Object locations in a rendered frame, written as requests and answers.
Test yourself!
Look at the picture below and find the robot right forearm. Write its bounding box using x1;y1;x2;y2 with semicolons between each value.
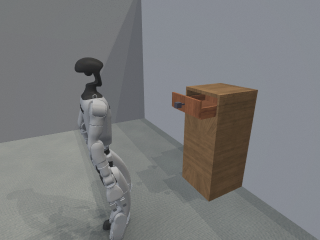
91;143;117;189

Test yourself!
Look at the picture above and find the right robot hand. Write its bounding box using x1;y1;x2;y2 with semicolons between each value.
106;184;127;212

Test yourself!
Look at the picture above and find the drawer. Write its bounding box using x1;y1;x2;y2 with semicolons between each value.
172;92;218;120

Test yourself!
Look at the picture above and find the robot left foot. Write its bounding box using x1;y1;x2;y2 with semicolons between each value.
102;219;129;230

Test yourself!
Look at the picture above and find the robot left forearm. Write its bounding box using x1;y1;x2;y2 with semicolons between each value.
79;128;88;147

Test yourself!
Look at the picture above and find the handle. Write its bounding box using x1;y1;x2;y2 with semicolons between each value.
174;101;185;109

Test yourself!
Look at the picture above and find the left robot hand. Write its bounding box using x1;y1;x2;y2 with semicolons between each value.
88;151;93;164

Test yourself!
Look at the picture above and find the robot right upper arm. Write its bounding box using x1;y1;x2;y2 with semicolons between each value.
87;99;108;152

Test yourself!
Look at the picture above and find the cabinet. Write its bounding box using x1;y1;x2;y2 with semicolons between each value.
182;83;258;202

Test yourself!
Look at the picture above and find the right robot shin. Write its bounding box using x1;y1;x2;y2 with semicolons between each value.
109;212;130;240

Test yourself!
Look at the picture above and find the robot left upper arm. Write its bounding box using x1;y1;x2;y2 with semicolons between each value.
77;109;86;130

